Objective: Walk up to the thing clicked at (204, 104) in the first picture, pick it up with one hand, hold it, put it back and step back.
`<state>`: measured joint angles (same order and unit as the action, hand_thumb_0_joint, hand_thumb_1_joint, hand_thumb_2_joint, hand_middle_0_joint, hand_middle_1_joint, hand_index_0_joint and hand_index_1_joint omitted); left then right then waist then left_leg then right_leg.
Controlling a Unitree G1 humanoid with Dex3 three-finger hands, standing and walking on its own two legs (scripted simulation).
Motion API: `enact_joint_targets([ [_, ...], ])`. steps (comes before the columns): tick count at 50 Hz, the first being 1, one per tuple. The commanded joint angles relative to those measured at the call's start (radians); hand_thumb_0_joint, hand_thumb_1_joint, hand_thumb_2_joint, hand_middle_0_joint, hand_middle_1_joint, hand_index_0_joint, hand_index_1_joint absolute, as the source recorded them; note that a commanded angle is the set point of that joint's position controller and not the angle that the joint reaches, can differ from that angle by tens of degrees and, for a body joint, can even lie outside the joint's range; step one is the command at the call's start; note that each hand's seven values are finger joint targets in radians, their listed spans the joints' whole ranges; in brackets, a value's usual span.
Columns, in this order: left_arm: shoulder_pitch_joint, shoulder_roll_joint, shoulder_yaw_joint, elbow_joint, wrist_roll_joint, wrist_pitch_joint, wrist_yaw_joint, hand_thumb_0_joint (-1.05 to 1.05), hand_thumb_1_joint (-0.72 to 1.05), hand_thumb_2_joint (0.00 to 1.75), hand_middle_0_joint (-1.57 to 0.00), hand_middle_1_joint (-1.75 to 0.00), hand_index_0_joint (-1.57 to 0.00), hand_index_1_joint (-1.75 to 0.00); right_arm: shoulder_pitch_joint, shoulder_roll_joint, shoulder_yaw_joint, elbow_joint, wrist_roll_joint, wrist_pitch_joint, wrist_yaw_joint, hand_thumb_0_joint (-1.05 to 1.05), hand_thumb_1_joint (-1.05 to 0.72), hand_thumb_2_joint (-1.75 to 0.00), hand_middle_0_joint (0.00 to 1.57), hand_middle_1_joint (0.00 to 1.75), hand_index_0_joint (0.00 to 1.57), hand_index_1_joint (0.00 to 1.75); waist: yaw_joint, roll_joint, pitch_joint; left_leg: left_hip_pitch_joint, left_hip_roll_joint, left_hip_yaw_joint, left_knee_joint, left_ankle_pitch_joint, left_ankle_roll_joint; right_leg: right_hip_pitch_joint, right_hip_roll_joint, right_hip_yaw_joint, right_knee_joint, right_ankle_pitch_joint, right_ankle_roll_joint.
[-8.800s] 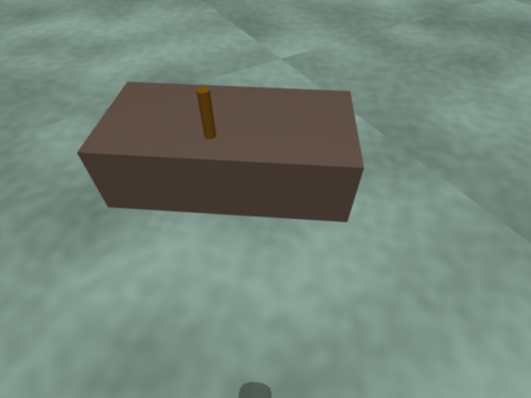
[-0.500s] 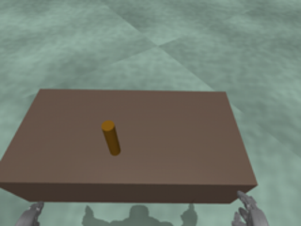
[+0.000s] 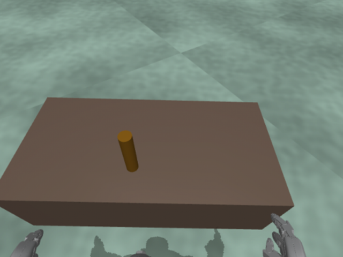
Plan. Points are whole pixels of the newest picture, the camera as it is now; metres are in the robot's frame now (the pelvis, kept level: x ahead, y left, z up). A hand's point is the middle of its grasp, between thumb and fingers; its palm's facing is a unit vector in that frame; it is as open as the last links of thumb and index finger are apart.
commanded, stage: go down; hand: left
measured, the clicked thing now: (129, 153) +0.53 +0.18 -0.24
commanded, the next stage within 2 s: none
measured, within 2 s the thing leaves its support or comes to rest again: neither
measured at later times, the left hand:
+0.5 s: hand (46, 212) +0.24 +0.31 -0.04, palm faces +0.16 -0.94 -0.29, open 17.5 cm
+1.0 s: hand (42, 184) +0.31 +0.33 -0.02, palm faces +0.15 -0.97 -0.17, open 17.6 cm
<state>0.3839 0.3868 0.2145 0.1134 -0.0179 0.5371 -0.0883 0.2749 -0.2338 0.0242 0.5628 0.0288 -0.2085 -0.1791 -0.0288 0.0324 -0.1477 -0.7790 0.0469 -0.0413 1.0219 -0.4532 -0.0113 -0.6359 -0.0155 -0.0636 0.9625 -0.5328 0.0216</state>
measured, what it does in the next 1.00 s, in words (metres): stands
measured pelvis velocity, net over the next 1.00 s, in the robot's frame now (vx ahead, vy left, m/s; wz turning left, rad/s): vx -0.01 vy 0.00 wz -0.03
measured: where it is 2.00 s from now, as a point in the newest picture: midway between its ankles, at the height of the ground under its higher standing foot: outside the picture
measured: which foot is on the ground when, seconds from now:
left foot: down 0.00-1.00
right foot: down 0.00-1.00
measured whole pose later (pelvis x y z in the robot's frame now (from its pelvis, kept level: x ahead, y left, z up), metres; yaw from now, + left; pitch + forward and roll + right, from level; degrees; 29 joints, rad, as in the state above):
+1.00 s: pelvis -0.01 +0.00 +0.00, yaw -2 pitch +14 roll -3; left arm -0.24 0.58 0.50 0.81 -0.05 0.01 -0.38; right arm 0.33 -0.27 0.01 0.70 -0.01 -0.22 -0.13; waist -0.04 -0.01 -0.08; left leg -0.83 0.06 -0.02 1.01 -0.43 0.00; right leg -0.70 -0.01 -0.03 0.95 -0.50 0.03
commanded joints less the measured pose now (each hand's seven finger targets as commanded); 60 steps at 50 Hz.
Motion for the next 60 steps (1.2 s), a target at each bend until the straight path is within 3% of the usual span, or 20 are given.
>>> enact_joint_targets([
  [1,-0.024,0.212,0.11,-0.16,0.006,-0.037,0.012,0.0,-0.61,0.07,-0.07,-0.05,-0.06,-0.06,-0.046,-0.144,-0.061,-0.142,-0.003,-0.064,-0.025,0.0,-0.85,-0.88,0.2,0.3,0.2,0.3,-0.003,0.063,-0.114,0.197,-0.027,0.009,-0.156,0.175,0.022,-0.028,0.038,0.0,-0.159,0.195,-0.023],
  [4,-0.008,0.218,0.12,-0.174,0.004,-0.036,0.01,0.0,-0.58,0.07,-0.07,-0.05,-0.05,-0.06,-0.043,-0.143,-0.06,-0.142,-0.002,-0.07,-0.029,0.0,-0.85,-0.88,0.2,0.3,0.2,0.3,0.012,0.078,-0.12,0.204,-0.028,0.01,-0.158,0.19,0.019,-0.023,0.036,0.002,-0.158,0.204,-0.026],
  [7,-0.039,0.223,0.124,-0.148,0.002,-0.043,0.009,0.0,-0.59,0.08,-0.07,-0.05,-0.05,-0.07,-0.048,-0.145,-0.058,-0.139,-0.005,-0.078,-0.033,0.0,-0.85,-0.89,0.2,0.3,0.2,0.3,-0.005,0.065,-0.105,0.198,-0.026,0.003,-0.159,0.177,0.02,-0.026,0.036,-0.003,-0.158,0.196,-0.026],
  [16,-0.273,0.318,0.188,-0.082,-0.026,-0.125,-0.015,0.0,-0.56,0.08,-0.06,-0.03,-0.04,-0.05,-0.032,-0.161,-0.052,-0.085,-0.005,-0.108,-0.046,0.0,-0.87,-0.89,0.2,0.3,0.2,0.3,-0.027,0.072,-0.119,0.21,-0.024,-0.002,-0.151,0.188,0.024,-0.028,0.031,0.012,-0.158,0.229,-0.018],
  [21,-0.456,0.391,0.236,-0.038,-0.057,-0.198,-0.063,0.0,-0.55,0.08,-0.06,-0.01,-0.03,-0.04,-0.021,-0.167,-0.044,-0.044,-0.006,-0.121,-0.047,0.0,-0.88,-0.9,0.2,0.3,0.2,0.3,-0.025,0.109,-0.156,0.24,-0.026,0.004,-0.151,0.222,0.023,-0.011,0.027,0.027,-0.163,0.264,-0.017],
  [26,-0.51,0.416,0.278,0.239,-0.067,-0.247,-0.131,0.0,-0.56,0.06,-0.07,-0.01,-0.03,-0.04,0.002,-0.186,-0.053,0.012,-0.01,-0.116,-0.035,0.0,-0.89,-0.9,0.2,0.3,0.2,0.3,-0.018,0.094,-0.155,0.253,-0.021,-0.002,-0.168,0.272,0.024,0.007,0.035,0.014,-0.164,0.29,-0.023],
  [28,-0.597,0.445,0.292,0.267,-0.072,-0.28,-0.164,0.0,-0.56,0.07,-0.07,-0.02,-0.03,-0.04,0.02,-0.193,-0.058,0.021,-0.013,-0.11,-0.026,0.0,-0.89,-0.9,0.2,0.3,0.2,0.3,-0.018,0.104,-0.181,0.271,-0.018,-0.005,-0.164,0.31,0.026,0.004,0.037,0.01,-0.159,0.312,-0.026],
  [31,-0.601,0.463,0.323,0.409,-0.072,-0.332,-0.213,0.0,-0.59,0.06,-0.07,-0.01,-0.03,-0.04,0.028,-0.196,-0.059,0.011,-0.018,-0.106,-0.011,0.0,-0.89,-0.9,0.2,0.3,0.2,0.3,-0.005,0.069,-0.184,0.262,-0.016,0.0,-0.148,0.361,0.032,-0.007,0.037,0.009,-0.151,0.348,-0.025],
  [33,-0.693,0.474,0.311,0.39,-0.072,-0.387,-0.248,0.0,-0.6,0.05,-0.07,-0.01,-0.04,-0.03,0.059,-0.202,-0.072,0.028,-0.022,-0.107,-0.001,0.0,-0.89,-0.9,0.2,0.3,0.2,0.3,0.001,0.105,-0.196,0.263,-0.014,0.003,-0.152,0.367,0.028,-0.016,0.039,0.008,-0.14,0.349,-0.03],
  [35,-0.641,0.479,0.33,0.503,-0.064,-0.423,-0.272,0.0,-0.6,0.05,-0.07,-0.01,-0.04,-0.04,0.051,-0.206,-0.073,0.008,-0.023,-0.102,0.009,0.0,-0.9,-0.9,0.2,0.3,0.2,0.3,0.01,0.086,-0.193,0.267,-0.009,0.001,-0.153,0.374,0.028,-0.03,0.041,0.003,-0.134,0.335,-0.034],
  [40,-0.699,0.508,0.35,0.527,-0.065,-0.509,-0.3,0.0,-0.59,0.08,-0.06,-0.02,-0.03,-0.05,0.084,-0.22,-0.09,0.011,-0.032,-0.075,0.029,0.0,-0.89,-0.9,0.2,0.3,0.2,0.3,0.014,0.095,-0.255,0.3,-0.001,-0.005,-0.136,0.454,0.028,-0.036,0.042,0.002,-0.116,0.376,-0.035],
  [45,-0.817,0.563,0.374,0.478,-0.057,-0.584,-0.288,0.0,-0.58,0.08,-0.06,-0.01,-0.03,-0.04,0.093,-0.225,-0.092,0.012,-0.035,-0.051,0.033,0.0,-0.89,-0.9,0.2,0.3,0.2,0.3,0.008,0.103,-0.252,0.298,-0.005,0.007,-0.148,0.339,0.028,-0.051,0.04,0.018,-0.131,0.312,-0.036],
  [49,-0.998,0.634,0.397,0.468,-0.055,-0.649,-0.284,0.0,-0.49,0.09,-0.05,-0.02,-0.03,-0.04,0.106,-0.233,-0.09,0.032,-0.037,-0.042,0.026,0.0,-0.88,-0.9,0.2,0.3,0.2,0.3,-0.025,0.132,-0.241,0.309,-0.002,0.01,-0.146,0.298,0.027,-0.087,0.039,0.029,-0.133,0.288,-0.038],
  [52,-1.044,0.639,0.407,0.591,-0.06,-0.678,-0.296,0.0,-0.47,0.08,-0.05,-0.01,-0.02,-0.03,0.114,-0.237,-0.083,0.047,-0.042,-0.035,0.023,0.0,-0.89,-0.9,0.2,0.3,0.2,0.3,-0.038,0.11,-0.234,0.29,-0.002,0.009,-0.142,0.275,0.033,-0.094,0.036,0.032,-0.14,0.278,-0.037],
  [53,-1.04,0.607,0.379,0.647,-0.061,-0.681,-0.31,0.0,-0.48,0.07,-0.05,-0.01,-0.03,-0.03,0.116,-0.235,-0.079,0.048,-0.042,-0.032,0.023,0.0,-0.89,-0.9,0.2,0.3,0.2,0.3,-0.049,0.101,-0.21,0.271,-0.006,0.016,-0.138,0.25,0.034,-0.101,0.035,0.037,-0.15,0.268,-0.036],
  [56,-1.049,0.605,0.356,0.735,-0.057,-0.692,-0.347,0.0,-0.49,0.06,-0.05,-0.01,-0.04,-0.03,0.142,-0.235,-0.074,0.073,-0.048,-0.025,0.031,0.0,-0.88,-0.9,0.2,0.3,0.2,0.3,-0.034,0.139,-0.233,0.252,-0.009,0.016,-0.133,0.229,0.029,-0.112,0.034,0.035,-0.146,0.249,-0.039],
  [57,-1.067,0.67,0.391,0.73,-0.054,-0.698,-0.352,0.0,-0.51,0.05,-0.06,-0.01,-0.04,-0.03,0.137,-0.245,-0.074,0.054,-0.049,-0.022,0.033,0.0,-0.88,-0.9,0.2,0.3,0.2,0.3,-0.024,0.147,-0.262,0.26,-0.008,0.016,-0.13,0.242,0.029,-0.11,0.033,0.031,-0.144,0.255,-0.041],
  [58,-1.064,0.669,0.389,0.763,-0.055,-0.699,-0.362,0.0,-0.52,0.05,-0.06,-0.01,-0.04,-0.02,0.139,-0.244,-0.071,0.052,-0.049,-0.018,0.035,0.0,-0.88,-0.9,0.2,0.3,0.2,0.3,-0.023,0.153,-0.278,0.263,-0.006,0.013,-0.126,0.255,0.029,-0.106,0.034,0.026,-0.142,0.264,-0.039],
  [59,-1.006,0.647,0.388,0.87,-0.057,-0.695,-0.366,0.0,-0.51,0.05,-0.06,-0.01,-0.05,-0.03,0.126,-0.25,-0.065,0.041,-0.048,-0.015,0.037,0.0,-0.88,-0.9,0.2,0.3,0.2,0.3,-0.034,0.099,-0.206,0.226,-0.003,0.007,-0.129,0.242,0.03,-0.133,0.038,0.019,-0.141,0.249,-0.039],
  [60,-1.042,0.645,0.379,0.832,-0.065,-0.707,-0.367,0.0,-0.51,0.05,-0.06,-0.02,-0.05,-0.03,0.125,-0.248,-0.062,0.038,-0.047,-0.015,0.041,0.0,-0.88,-0.89,0.2,0.3,0.2,0.3,-0.029,0.094,-0.205,0.206,-0.004,0.015,-0.123,0.238,0.03,-0.125,0.037,0.025,-0.139,0.25,-0.039],
])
